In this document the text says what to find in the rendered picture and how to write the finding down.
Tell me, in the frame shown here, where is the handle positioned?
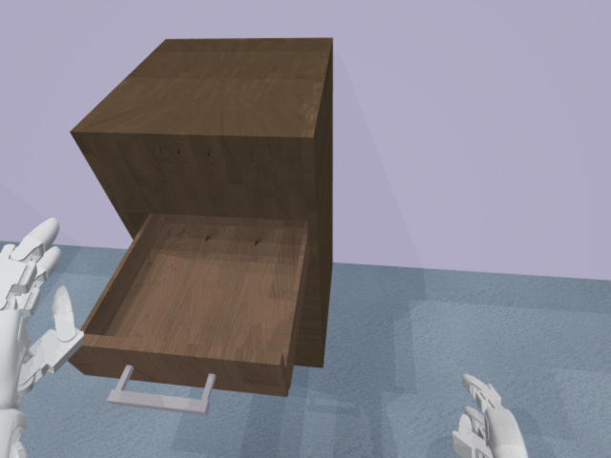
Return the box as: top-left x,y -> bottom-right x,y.
107,365 -> 216,416

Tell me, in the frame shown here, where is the right robot hand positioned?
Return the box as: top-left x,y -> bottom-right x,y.
453,374 -> 528,458

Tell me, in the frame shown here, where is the drawer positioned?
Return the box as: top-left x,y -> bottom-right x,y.
68,213 -> 309,397

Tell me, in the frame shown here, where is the cabinet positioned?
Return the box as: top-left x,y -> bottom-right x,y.
70,37 -> 333,368

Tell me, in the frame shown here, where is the left robot hand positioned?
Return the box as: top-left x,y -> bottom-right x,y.
0,218 -> 84,409

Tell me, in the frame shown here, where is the left robot forearm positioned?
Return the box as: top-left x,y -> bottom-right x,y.
0,408 -> 29,458

